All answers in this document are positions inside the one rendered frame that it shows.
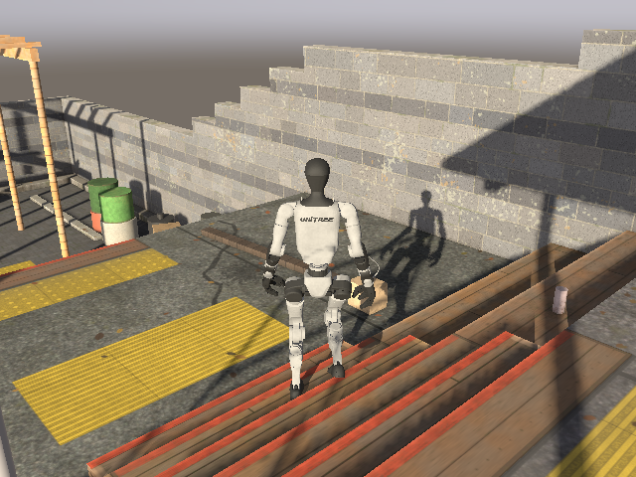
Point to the right robot hand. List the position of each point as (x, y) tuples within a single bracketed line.
[(368, 292)]

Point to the robot right shin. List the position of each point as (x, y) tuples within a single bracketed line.
[(335, 339)]

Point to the robot left foot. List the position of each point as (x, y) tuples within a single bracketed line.
[(296, 393)]

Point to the left robot hand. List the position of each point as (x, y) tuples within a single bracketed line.
[(278, 281)]

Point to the right robot upper arm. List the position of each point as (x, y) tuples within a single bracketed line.
[(349, 212)]

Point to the robot left forearm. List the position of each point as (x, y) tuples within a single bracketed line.
[(270, 263)]

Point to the left robot upper arm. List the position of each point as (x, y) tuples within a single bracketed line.
[(285, 211)]

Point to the robot right forearm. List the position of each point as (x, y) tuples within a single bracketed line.
[(364, 268)]

